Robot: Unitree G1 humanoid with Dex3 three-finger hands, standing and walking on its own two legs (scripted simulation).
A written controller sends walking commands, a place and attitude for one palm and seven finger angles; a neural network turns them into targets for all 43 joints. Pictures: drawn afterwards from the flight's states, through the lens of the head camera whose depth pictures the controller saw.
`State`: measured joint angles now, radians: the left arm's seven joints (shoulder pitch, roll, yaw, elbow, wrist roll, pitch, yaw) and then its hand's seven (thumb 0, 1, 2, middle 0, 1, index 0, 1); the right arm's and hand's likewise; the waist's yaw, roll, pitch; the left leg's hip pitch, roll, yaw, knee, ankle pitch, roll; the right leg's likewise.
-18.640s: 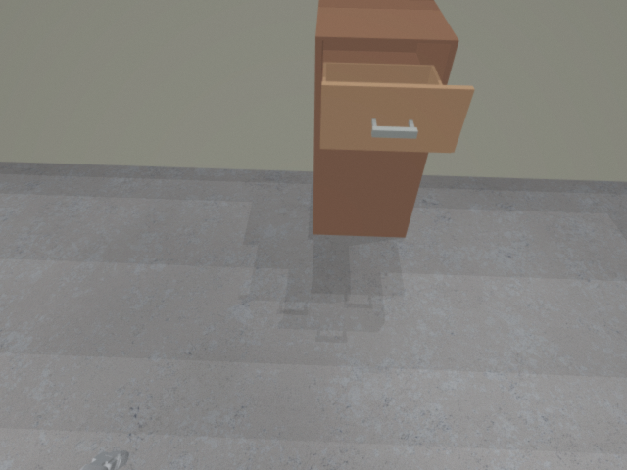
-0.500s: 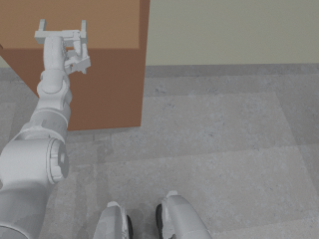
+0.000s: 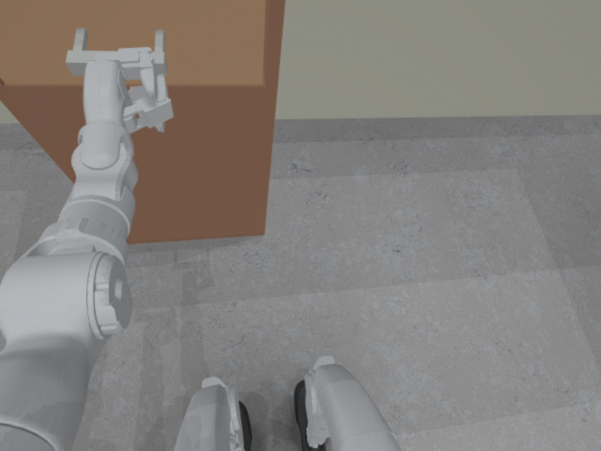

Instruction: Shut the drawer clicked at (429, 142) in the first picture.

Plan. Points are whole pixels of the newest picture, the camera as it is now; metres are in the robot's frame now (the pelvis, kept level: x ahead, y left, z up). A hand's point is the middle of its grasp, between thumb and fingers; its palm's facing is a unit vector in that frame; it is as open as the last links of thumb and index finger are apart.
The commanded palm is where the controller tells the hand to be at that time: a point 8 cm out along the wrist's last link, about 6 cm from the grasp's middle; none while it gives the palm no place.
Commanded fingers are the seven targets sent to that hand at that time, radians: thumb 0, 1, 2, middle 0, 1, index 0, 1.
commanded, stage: pull the fist back off the drawer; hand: left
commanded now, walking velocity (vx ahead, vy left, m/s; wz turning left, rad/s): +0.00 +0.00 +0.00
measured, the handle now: (120, 50) +0.62 +0.15 +0.07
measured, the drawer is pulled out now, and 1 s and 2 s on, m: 0.00 0.00 0.00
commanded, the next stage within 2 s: draw the hand back to the body in 0.40 s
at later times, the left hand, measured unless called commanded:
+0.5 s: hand (163, 99) +0.54 +0.10 +0.07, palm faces -0.01 -1.00 -0.05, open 3.4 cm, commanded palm +0.51 +0.15 +0.08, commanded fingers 0.00 0.90 0.90 -1.40 -1.60 -1.40 -1.60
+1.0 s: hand (88, 164) +0.40 +0.14 +0.15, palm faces -0.04 -1.00 -0.04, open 3.2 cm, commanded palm +0.37 +0.20 +0.16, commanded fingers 0.00 0.90 0.90 -1.40 -1.60 -1.40 -1.60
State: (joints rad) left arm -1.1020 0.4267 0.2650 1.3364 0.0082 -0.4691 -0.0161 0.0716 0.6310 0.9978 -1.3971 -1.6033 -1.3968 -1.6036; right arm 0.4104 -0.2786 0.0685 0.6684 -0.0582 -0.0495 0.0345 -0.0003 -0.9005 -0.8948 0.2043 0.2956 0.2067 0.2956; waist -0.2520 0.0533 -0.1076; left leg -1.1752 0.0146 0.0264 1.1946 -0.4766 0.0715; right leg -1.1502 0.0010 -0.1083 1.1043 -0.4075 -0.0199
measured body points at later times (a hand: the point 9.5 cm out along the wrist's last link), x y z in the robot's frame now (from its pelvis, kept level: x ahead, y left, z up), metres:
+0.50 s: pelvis +0.03 -0.01 +0.02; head +0.17 -0.01 +0.45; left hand +0.54 +0.15 +0.08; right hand +0.04 -0.27 -0.10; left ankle +0.04 +0.07 -0.64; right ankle +0.06 -0.12 -0.64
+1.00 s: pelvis +0.06 -0.02 +0.07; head +0.10 -0.03 +0.52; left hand +0.40 +0.20 +0.16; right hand +0.22 -0.27 -0.02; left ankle +0.04 +0.07 -0.64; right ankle +0.06 -0.12 -0.64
